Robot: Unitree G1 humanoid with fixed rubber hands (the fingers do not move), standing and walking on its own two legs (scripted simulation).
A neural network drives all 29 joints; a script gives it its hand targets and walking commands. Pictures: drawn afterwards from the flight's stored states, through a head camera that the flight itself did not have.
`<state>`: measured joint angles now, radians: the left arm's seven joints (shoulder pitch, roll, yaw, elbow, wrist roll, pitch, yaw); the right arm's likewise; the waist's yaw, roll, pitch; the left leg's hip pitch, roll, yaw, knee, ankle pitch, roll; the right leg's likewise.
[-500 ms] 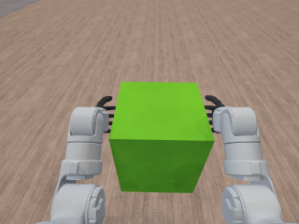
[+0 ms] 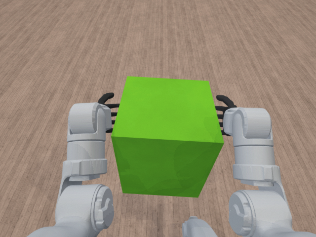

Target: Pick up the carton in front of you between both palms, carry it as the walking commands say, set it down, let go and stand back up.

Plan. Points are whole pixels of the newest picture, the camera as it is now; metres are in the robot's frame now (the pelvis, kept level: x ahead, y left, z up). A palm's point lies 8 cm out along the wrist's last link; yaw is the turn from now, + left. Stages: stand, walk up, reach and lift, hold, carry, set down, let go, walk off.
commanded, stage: carry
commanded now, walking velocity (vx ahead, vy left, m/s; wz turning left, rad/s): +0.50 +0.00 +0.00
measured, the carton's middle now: (163, 139) +0.36 -0.01 +0.04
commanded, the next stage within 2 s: none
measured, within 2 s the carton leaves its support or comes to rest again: neither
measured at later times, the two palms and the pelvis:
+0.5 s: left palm (108, 61) +0.63 +0.16 +0.10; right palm (197, 58) +0.65 -0.14 +0.09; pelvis +0.35 -0.01 +0.01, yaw +3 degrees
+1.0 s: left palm (108, 20) +0.94 +0.20 +0.10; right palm (177, 18) +0.94 -0.10 +0.10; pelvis +0.68 +0.05 +0.01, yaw +0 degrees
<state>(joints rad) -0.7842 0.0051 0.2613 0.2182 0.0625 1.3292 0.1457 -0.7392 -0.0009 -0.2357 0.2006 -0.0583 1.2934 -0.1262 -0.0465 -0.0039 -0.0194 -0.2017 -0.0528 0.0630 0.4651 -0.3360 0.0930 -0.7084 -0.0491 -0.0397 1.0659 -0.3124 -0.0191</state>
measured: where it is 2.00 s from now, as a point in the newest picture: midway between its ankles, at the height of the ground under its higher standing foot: (150, 96)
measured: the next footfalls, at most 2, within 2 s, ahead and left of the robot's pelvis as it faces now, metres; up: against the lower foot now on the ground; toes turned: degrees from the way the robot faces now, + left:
right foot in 0.18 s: +0.32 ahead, -0.09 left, +0.00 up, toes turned -6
left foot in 0.64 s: +0.65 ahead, +0.13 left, +0.00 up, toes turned +12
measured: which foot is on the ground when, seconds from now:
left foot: down 0.00-0.20, up 0.22-0.62, down 0.64-1.00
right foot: up 0.00-0.16, down 0.18-0.66, up 0.68-1.00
